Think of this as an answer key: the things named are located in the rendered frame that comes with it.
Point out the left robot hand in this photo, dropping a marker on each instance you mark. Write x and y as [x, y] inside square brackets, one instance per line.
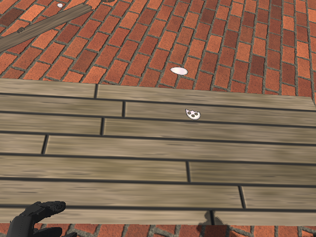
[24, 224]

